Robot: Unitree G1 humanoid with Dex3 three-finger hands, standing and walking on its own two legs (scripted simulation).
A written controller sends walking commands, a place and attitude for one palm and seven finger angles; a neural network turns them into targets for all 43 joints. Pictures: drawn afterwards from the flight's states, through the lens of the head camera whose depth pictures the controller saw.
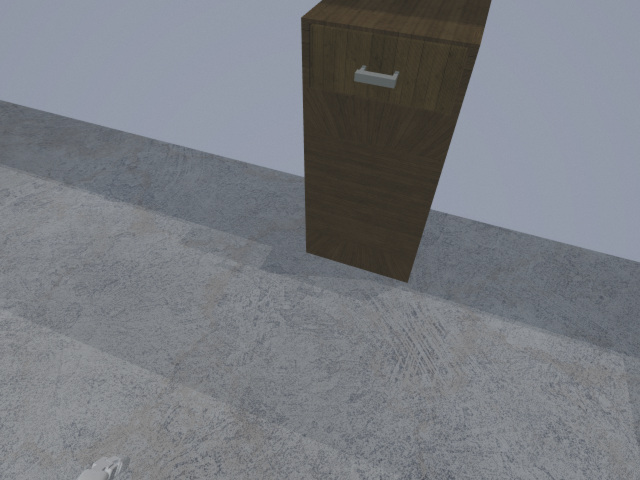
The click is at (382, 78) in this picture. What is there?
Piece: drawer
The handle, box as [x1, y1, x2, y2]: [354, 65, 398, 87]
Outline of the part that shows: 355,72 354,80 388,87 393,87 395,85 395,81 398,75 398,71 395,71 392,76 369,72 365,70 366,66 364,65 359,70 357,69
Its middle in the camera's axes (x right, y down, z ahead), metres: +0.14 -0.41 +0.96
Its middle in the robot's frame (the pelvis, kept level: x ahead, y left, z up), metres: +1.01 -0.09 +0.04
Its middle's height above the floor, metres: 0.81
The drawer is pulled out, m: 0.00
